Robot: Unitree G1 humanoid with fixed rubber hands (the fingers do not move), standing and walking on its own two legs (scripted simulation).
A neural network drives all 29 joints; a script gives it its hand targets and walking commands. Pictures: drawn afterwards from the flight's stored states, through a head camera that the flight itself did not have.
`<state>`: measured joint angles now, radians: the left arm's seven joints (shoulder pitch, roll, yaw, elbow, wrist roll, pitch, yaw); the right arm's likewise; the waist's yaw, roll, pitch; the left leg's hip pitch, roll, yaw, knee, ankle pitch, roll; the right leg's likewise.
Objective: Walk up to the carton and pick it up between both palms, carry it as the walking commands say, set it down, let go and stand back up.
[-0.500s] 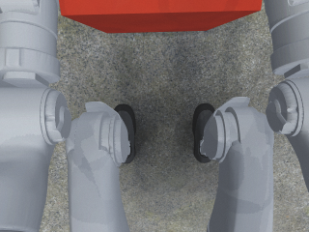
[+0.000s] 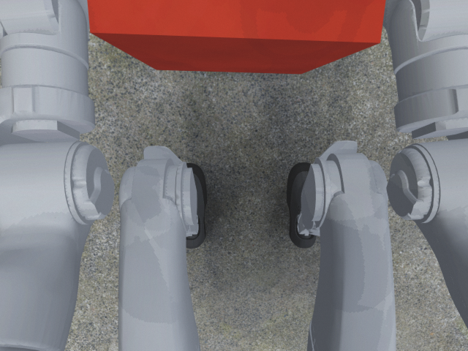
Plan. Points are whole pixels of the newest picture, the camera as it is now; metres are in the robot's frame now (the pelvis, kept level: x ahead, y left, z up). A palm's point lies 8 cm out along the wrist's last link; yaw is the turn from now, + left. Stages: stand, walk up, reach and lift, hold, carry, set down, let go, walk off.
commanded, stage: reach and lift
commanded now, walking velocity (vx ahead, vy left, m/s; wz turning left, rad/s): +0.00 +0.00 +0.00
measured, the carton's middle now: out of the picture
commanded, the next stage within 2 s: none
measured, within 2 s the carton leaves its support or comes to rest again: neither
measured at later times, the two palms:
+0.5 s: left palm out of the picture +0.54 +0.17 -0.05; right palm out of the picture +0.53 -0.17 -0.05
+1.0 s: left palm out of the picture +0.52 +0.17 +0.03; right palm out of the picture +0.50 -0.18 +0.02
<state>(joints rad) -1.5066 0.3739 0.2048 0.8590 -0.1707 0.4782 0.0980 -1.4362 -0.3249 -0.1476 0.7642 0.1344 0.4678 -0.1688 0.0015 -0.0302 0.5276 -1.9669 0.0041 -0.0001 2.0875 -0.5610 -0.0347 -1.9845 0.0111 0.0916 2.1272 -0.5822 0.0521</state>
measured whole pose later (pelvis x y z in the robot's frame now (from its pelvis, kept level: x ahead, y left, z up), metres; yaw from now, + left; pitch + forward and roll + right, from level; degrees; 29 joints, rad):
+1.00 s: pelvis -0.03 +0.00 +0.09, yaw -1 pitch +17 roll +3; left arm -1.35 0.34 0.20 0.77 -0.16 0.56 0.09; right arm -1.28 -0.23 -0.25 0.63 0.04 0.58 -0.15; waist 0.00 -0.04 0.53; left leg -1.60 0.00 0.00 1.77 -0.47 -0.04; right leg -1.62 0.01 0.09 1.82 -0.49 0.04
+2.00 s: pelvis -0.02 -0.01 +0.21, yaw -2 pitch +6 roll +3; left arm -1.10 0.27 0.21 0.72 -0.12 0.53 0.06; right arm -1.07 -0.14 -0.25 0.60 0.00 0.57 -0.14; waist 0.01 -0.06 0.52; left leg -1.05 0.00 0.00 1.33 -0.39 -0.05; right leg -1.09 0.01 0.09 1.39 -0.41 0.02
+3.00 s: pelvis -0.01 -0.01 +0.32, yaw -4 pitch -7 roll +2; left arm -0.90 0.20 0.20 0.69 -0.07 0.58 0.05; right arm -0.85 -0.08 -0.25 0.56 -0.02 0.61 -0.13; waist 0.03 -0.05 0.51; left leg -0.45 0.01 0.00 0.77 -0.20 -0.04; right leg -0.49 0.01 0.09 0.83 -0.22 0.01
